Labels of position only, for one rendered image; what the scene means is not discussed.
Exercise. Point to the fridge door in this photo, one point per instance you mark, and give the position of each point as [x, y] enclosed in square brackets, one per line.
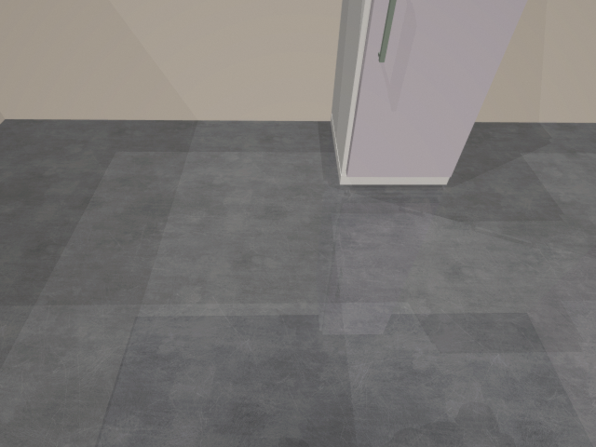
[414, 112]

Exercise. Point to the handle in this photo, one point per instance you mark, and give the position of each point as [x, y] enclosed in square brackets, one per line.
[389, 19]

